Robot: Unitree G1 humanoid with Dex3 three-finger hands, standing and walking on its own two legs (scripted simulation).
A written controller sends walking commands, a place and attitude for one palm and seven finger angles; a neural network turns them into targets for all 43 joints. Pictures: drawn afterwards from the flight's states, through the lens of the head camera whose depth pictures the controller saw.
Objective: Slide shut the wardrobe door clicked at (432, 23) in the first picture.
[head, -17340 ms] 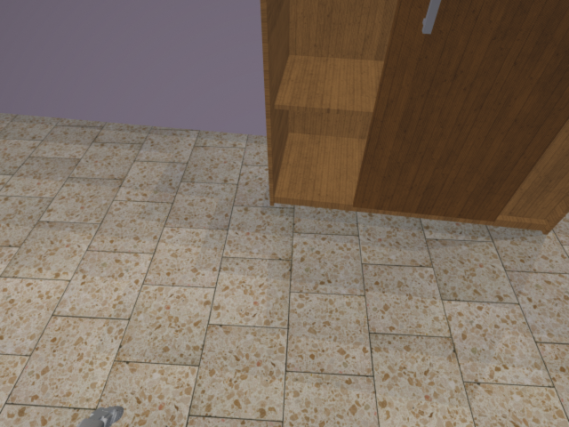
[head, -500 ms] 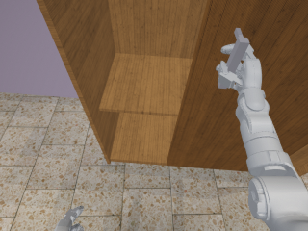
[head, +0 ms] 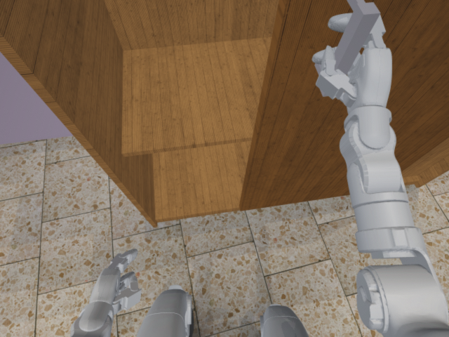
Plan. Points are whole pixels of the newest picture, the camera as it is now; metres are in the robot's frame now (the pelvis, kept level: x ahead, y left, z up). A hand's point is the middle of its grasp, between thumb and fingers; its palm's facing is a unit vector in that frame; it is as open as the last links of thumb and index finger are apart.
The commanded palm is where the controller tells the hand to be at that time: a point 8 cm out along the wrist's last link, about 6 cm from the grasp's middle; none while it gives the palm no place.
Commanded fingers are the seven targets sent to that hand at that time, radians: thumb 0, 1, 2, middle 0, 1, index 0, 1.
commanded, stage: step sideways, sliding the door along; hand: right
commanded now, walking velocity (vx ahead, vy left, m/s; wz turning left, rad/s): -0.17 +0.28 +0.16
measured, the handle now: (339, 45) +0.50 -0.19 +0.17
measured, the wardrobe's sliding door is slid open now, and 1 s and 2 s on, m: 0.37 0.21 0.00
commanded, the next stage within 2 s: stop walking and hold the door there in 2.00 s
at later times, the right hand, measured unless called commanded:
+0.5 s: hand (282, 74) +0.45 -0.10 +0.16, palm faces +0.38 +0.92 -0.06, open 6.6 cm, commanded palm +0.41 -0.06 +0.16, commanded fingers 0.00 -0.90 -0.90 0.45 1.40 0.45 1.40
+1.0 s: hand (210, 84) +0.44 +0.01 +0.16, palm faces +0.38 +0.92 -0.05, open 6.8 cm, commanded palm +0.40 +0.04 +0.16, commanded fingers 0.00 -0.90 -0.90 0.45 1.40 0.45 1.40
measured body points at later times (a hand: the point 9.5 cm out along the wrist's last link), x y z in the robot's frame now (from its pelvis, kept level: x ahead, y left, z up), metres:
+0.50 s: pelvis +0.08 +0.12 +0.01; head +0.20 +0.12 +0.44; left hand +0.32 +0.29 -0.11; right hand +0.43 -0.14 +0.16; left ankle +0.10 +0.19 -0.72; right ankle +0.01 -0.08 -0.67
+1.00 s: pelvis +0.11 +0.20 -0.01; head +0.21 +0.21 +0.42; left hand +0.36 +0.36 -0.12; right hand +0.42 -0.04 +0.16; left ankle +0.20 +0.30 -0.72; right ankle +0.05 +0.00 -0.69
